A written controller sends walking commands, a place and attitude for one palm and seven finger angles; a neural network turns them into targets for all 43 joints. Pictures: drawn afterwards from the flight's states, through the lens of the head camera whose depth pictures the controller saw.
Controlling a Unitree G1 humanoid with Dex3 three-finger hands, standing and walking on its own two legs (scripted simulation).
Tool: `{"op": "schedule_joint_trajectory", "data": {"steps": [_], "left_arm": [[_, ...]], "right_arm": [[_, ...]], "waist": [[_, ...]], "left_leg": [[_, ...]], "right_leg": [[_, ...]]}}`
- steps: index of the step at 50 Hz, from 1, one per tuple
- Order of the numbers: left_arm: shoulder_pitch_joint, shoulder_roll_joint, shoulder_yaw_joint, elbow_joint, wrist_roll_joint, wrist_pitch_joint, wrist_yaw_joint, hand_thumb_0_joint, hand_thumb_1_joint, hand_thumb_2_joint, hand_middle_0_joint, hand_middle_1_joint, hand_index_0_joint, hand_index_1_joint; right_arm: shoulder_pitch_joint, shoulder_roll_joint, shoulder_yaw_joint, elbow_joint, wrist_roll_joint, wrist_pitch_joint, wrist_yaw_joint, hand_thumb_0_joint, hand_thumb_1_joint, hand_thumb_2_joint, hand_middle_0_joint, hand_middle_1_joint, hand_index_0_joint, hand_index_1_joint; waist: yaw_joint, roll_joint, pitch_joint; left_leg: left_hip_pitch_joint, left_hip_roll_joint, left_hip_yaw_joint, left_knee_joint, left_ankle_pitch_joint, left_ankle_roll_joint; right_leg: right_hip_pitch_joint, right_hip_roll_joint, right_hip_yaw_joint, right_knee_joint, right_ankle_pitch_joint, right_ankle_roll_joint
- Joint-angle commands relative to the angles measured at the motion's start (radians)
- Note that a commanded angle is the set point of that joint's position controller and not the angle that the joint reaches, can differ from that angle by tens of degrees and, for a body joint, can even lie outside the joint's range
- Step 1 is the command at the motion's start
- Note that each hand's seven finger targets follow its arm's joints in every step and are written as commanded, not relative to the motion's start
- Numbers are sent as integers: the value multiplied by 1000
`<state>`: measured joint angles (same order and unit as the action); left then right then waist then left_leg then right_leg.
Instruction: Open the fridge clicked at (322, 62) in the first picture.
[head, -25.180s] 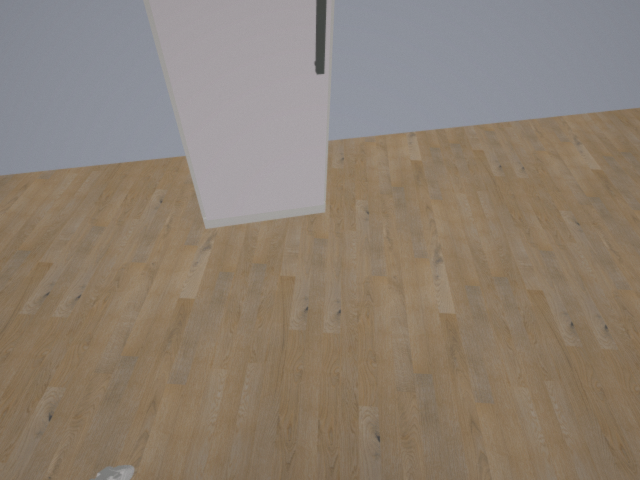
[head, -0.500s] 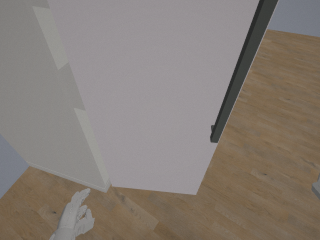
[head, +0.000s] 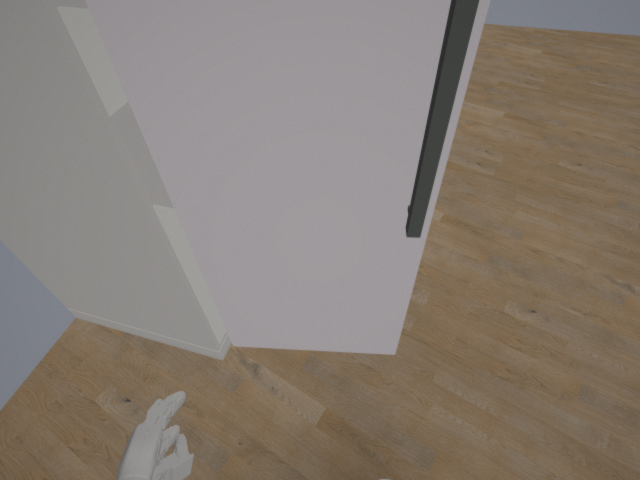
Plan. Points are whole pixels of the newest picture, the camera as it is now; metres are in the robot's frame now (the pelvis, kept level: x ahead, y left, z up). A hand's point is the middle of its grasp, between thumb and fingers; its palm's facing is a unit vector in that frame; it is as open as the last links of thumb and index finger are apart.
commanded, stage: step back with the hand held close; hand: right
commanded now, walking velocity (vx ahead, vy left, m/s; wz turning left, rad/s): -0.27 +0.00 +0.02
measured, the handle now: (437, 102) +0.56 -0.14 +0.20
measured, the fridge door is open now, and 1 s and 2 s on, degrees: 77 77 77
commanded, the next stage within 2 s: stop stepping back and stand still in 0.64 s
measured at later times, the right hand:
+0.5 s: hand out of the picture +0.14 -0.29 +0.19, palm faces +0.44 +0.78 -0.45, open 7.4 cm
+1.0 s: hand out of the picture +0.08 -0.26 +0.17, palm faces +0.28 +0.84 -0.46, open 7.4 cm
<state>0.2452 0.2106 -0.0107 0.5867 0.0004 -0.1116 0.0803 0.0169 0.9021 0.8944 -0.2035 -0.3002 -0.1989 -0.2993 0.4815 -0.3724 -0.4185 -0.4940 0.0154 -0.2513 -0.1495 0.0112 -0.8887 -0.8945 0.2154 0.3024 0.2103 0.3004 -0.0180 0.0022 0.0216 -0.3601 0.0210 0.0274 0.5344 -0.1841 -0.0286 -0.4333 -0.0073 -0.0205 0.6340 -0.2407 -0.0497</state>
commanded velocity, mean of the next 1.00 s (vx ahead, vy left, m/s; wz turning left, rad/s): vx -0.24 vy -0.01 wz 0.03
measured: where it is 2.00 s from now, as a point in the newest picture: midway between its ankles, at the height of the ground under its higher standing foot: outside the picture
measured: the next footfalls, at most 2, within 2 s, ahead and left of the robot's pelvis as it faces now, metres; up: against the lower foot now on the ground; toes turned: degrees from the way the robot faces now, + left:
left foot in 0.70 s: -0.16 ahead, +0.07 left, +0.00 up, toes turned +2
right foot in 0.84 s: -0.02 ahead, -0.07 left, +0.00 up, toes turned +5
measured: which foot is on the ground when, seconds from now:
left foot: down 0.00-0.38, up 0.40-0.68, down 0.70-1.00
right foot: down 0.00-0.72, up 0.74-0.82, down 0.84-1.00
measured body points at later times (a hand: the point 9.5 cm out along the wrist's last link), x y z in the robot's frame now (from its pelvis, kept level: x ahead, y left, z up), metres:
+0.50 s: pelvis -0.06 -0.01 +0.01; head -0.04 -0.05 +0.46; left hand +0.12 +0.22 -0.05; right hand +0.11 -0.33 +0.21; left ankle -0.10 +0.13 -0.67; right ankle +0.03 -0.08 -0.73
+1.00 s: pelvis -0.15 -0.02 +0.01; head -0.15 -0.05 +0.46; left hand -0.06 +0.25 -0.06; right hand +0.06 -0.30 +0.20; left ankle -0.20 +0.10 -0.72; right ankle -0.06 -0.08 -0.72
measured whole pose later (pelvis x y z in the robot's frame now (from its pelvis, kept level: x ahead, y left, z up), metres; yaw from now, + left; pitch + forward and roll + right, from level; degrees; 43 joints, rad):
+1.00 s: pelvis -0.15 -0.02 +0.01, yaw +6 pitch +1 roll +2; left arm 0.30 0.21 0.00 0.63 0.01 -0.14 0.08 0.02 0.90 0.89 -0.20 -0.30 -0.20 -0.30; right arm 0.59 -0.47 -0.45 -0.50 0.05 -0.19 -0.14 0.01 -0.89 -0.89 0.22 0.30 0.21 0.30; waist 0.05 0.04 -0.05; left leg -0.20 -0.04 0.02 0.52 -0.42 0.02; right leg -0.36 0.03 -0.03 0.42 -0.10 -0.06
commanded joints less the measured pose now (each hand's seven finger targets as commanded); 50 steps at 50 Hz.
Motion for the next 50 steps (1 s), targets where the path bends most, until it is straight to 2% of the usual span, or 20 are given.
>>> {"op": "schedule_joint_trajectory", "data": {"steps": [1, 4, 7, 11, 14, 16, 18, 20, 21, 23, 31, 33, 35, 36, 38, 40, 42, 44, 46, 50], "left_arm": [[-96, 148, 58, -158, 5, -80, 21, 0, 900, 900, -200, -300, -200, -300], [-107, 151, 66, -165, 3, -97, 21, 0, 900, 900, -200, -300, -200, -300], [-114, 156, 72, -163, 11, -99, 12, 0, 900, 900, -200, -300, -200, -300], [-95, 117, 73, -128, 5, -93, -3, 0, 900, 900, -200, -300, -200, -300], [-94, 100, 71, -112, 9, -69, -9, 0, 900, 900, -200, -300, -200, -300], [-102, 100, 63, -113, 12, -55, -7, 0, 900, 900, -200, -300, -200, -300], [-116, 134, 67, -140, 6, -55, 9, 0, 900, 900, -200, -300, -200, -300], [-120, 146, 87, -157, 13, -80, 12, 0, 900, 900, -200, -300, -200, -300], [-128, 139, 89, -156, 27, -94, 11, 0, 900, 900, -200, -300, -200, -300], [-96, 121, 96, -121, 20, -115, -7, 0, 900, 900, -200, -300, -200, -300], [-95, 119, 75, -68, 37, -101, -12, 0, 900, 900, -200, -300, -200, -300], [-108, 108, 68, -84, 34, -60, -13, 0, 900, 900, -200, -300, -200, -300], [-117, 77, 52, -93, 35, -33, -7, 0, 900, 900, -200, -300, -200, -300], [-112, 80, 43, -90, 54, -43, -5, 0, 900, 900, -200, -300, -200, -300], [-120, 89, 57, -106, 10, -44, -2, 0, 900, 900, -200, -300, -200, -300], [-128, 97, 33, -113, 3, -33, 9, 0, 900, 900, -200, -300, -200, -300], [-127, 143, 44, -133, -4, -46, 22, 0, 900, 900, -200, -300, -200, -300], [-105, 141, 49, -140, 7, -73, 16, 0, 900, 900, -200, -300, -200, -300], [-105, 135, 53, -130, 23, -89, 10, 0, 900, 900, -200, -300, -200, -300], [-85, 141, 60, -133, 15, -74, 2, 0, 900, 900, -200, -300, -200, -300]], "right_arm": [[-80, -227, -142, -225, 3, -77, -22, 0, -900, -900, 200, 300, 200, 300], [-36, -222, -170, -227, -7, -93, -14, 0, -900, -900, 200, 300, 200, 300], [-22, -201, -170, -173, -15, -97, 4, 0, -900, -900, 200, 300, 200, 300], [-71, -221, -117, -199, 13, -105, 9, 0, -900, -900, 200, 300, 200, 300], [-65, -244, -113, -205, 11, -87, -9, 0, -900, -900, 200, 300, 200, 300], [-87, -270, -132, -228, 11, -81, -10, 0, -900, -900, 200, 300, 200, 300], [-64, -267, -154, -248, 12, -89, -6, 0, -900, -900, 200, 300, 200, 300], [-43, -267, -195, -254, 11, -108, 9, 0, -900, -900, 200, 300, 200, 300], [-58, -269, -201, -268, 10, -106, 11, 0, -900, -900, 200, 300, 200, 300], [-23, -213, -160, -248, 23, -102, 7, 0, -900, -900, 200, 300, 200, 300], [-61, -222, -92, -231, 43, -51, -3, 0, -900, -900, 200, 300, 200, 300], [-76, -255, -102, -236, 55, -58, 9, 0, -900, -900, 200, 300, 200, 300], [-69, -316, -150, -231, 56, -69, 0, 0, -900, -900, 200, 300, 200, 300], [-67, -344, -178, -217, 44, -74, -6, 0, -900, -900, 200, 300, 200, 300], [18, -267, -122, -144, 40, -29, 9, 0, -900, -900, 200, 300, 200, 300], [42, -266, -140, -142, 39, -5, 4, 0, -900, -900, 200, 300, 200, 300], [37, -276, -154, -194, 42, -9, 3, 0, -900, -900, 200, 300, 200, 300], [75, -295, -172, -235, 52, -24, 0, 0, -900, -900, 200, 300, 200, 300], [57, -295, -185, -279, 45, -29, -5, 0, -900, -900, 200, 300, 200, 300], [140, -233, -142, -193, 32, -7, -4, 0, -900, -900, 200, 300, 200, 300]], "waist": [[14, -123, -88], [0, -205, -152], [1, -186, -62], [18, 84, -127], [22, 161, -133], [29, 99, -94], [18, -133, -87], [7, -342, -200], [4, -332, -178], [-4, -148, -169], [3, -232, -237], [8, -129, -228], [13, 85, -215], [1, 73, -202], [12, 268, -143], [32, 101, -101], [10, -168, -145], [8, -287, -214], [-2, -274, -169], [17, -166, -87]], "left_leg": [[112, -13, -72, -41, -200, 30], [335, -81, -43, 182, 16, 6], [399, -90, -76, 192, -27, 12], [-15, 99, -282, -167, -2, 102], [-168, 224, -325, -260, -10, 156], [-148, 176, -243, -198, 89, 123], [-30, -27, -107, -7, 65, 25], [264, -136, -57, 390, -155, -2], [234, -140, -98, 557, -236, 6], [22, -105, -95, 512, -290, 19], [136, -76, -1, -155, -218, 56], [120, -3, -55, -312, -115, 82], [-94, 234, -240, -363, 34, 154], [-107, 282, -231, -333, 139, 169], [-49, 226, -129, -245, 241, 164], [57, 162, -74, -124, 352, 107], [88, -4, -1, -6, 108, 27], [75, -74, -5, 83, -228, 25], [163, -71, -31, 116, -297, 43], [334, -52, 12, -171, -246, 70]], "right_leg": [[-91, -101, 186, -307, -381, -21], [-232, -202, 263, -405, -402, -71], [-410, -219, 255, -389, -506, -94], [66, -26, 46, -46, -140, 39], [181, 24, 13, 191, -95, 58], [178, 16, 25, 39, -64, 52], [99, -97, 156, -268, 94, 3], [-154, -316, 385, -510, -260, -98], [-205, -356, 441, -538, -337, -139], [52, -305, 311, -422, -94, -129], [315, -241, 166, -436, 122, 24], [342, -177, 62, -309, 159, 71], [373, -72, -11, -17, 25, 92], [305, -45, -23, 74, -62, 97], [161, 11, -11, 195, -87, 80], [132, -5, 0, -58, 57, 60], [238, -91, 105, -278, 385, 27], [286, -184, 302, -389, 253, 14], [130, -205, 353, -518, -189, -1], [-70, -60, 136, -413, -336, 59]]}}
